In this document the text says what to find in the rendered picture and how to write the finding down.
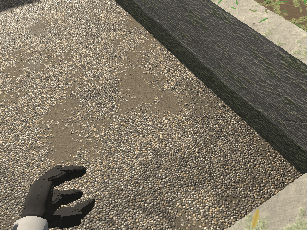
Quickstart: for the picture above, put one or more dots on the left robot forearm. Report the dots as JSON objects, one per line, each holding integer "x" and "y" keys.
{"x": 31, "y": 223}

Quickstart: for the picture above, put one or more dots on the left robot hand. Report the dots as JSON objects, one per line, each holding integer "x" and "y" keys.
{"x": 44, "y": 202}

